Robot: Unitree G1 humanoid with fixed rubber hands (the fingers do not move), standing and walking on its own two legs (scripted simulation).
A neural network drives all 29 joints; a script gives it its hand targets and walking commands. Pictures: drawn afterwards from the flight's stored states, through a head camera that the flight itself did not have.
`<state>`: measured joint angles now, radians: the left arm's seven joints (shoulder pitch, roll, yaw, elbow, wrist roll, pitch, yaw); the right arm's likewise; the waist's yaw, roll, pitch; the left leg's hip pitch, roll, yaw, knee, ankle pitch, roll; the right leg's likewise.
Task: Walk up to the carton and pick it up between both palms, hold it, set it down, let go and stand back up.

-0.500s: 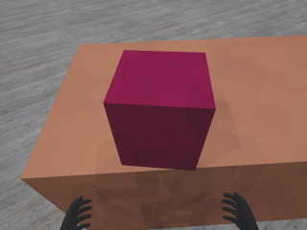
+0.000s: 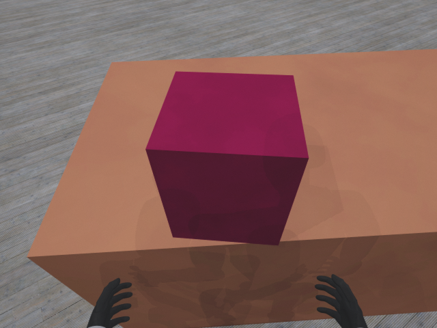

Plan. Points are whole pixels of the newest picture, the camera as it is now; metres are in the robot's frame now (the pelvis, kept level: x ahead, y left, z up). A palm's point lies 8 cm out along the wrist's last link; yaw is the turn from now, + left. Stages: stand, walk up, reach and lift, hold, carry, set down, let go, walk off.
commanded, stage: let go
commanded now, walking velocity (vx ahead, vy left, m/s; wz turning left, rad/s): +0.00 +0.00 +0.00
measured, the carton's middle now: (229, 161) +0.39 -0.02 +0.10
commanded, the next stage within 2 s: stand in 0.06 s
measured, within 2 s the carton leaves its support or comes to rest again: neither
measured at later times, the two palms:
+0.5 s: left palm out of the picture +0.16 +0.25 -0.08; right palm out of the picture +0.13 -0.27 -0.09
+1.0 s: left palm out of the picture +0.16 +0.25 -0.09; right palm out of the picture +0.13 -0.27 -0.10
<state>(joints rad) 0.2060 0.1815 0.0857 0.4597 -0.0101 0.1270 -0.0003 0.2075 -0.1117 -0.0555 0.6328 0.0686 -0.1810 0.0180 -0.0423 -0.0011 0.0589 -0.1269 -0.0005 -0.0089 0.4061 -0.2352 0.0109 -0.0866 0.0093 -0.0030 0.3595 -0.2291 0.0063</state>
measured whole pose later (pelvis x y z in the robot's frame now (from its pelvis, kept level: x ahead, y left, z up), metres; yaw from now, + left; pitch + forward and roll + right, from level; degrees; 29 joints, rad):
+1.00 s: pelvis +0.02 -0.01 +0.00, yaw +0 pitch -1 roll +0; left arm 0.21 0.26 0.09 0.65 0.01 -0.02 0.00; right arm 0.21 -0.24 -0.06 0.71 0.05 -0.05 0.02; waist -0.04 0.00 0.06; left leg -0.13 0.00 -0.01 0.41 -0.26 0.01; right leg -0.10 0.01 0.00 0.40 -0.27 0.00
